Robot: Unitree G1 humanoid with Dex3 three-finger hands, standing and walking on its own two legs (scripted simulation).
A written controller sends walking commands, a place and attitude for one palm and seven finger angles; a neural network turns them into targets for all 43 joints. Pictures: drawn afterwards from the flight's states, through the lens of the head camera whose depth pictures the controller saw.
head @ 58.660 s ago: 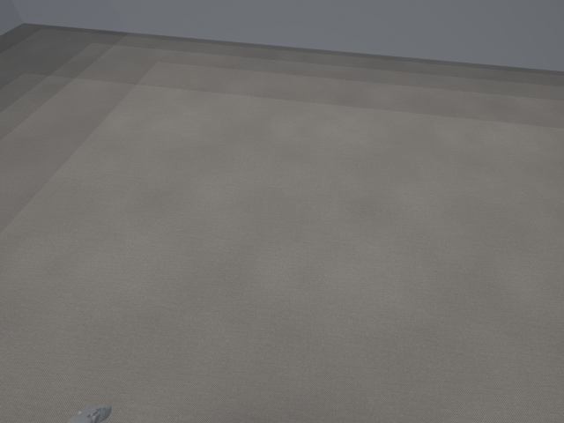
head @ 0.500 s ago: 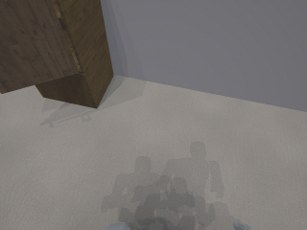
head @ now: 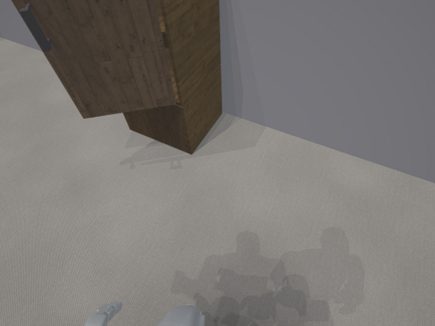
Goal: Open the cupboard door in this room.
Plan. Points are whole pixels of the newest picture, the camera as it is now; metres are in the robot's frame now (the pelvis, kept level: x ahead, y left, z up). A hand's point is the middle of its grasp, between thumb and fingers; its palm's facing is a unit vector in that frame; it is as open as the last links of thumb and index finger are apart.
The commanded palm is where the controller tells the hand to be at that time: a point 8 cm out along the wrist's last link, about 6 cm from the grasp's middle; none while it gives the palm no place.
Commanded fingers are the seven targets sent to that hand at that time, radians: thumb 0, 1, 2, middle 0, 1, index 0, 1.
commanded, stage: turn to face it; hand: left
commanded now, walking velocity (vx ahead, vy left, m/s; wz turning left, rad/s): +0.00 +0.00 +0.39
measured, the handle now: (37, 27) +0.94 +0.62 +0.06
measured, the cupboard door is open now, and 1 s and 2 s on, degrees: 39 39 39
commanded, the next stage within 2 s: take the last steps up to it in 0.26 s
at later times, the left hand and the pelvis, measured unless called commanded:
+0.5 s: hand out of the picture +0.03 +0.23 -0.16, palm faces +0.24 -0.94 -0.24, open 7.4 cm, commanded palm none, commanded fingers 0.00 0.90 0.90 -0.20 -0.30 -0.20 -0.30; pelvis +0.02 +0.01 +0.00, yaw +11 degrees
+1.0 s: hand out of the picture +0.02 +0.27 -0.18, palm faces +0.38 -0.90 -0.19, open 7.4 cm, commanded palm none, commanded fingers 0.00 0.90 0.90 -0.20 -0.30 -0.20 -0.30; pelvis +0.12 +0.11 -0.01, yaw +18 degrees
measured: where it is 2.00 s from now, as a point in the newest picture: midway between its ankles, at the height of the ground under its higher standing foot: (167, 258)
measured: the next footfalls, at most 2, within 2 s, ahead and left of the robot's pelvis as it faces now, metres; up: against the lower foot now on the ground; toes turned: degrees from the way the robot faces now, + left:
left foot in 0.22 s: +0.05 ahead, +0.13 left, +0.00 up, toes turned +11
right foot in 0.54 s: +0.08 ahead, -0.12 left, +0.00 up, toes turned +7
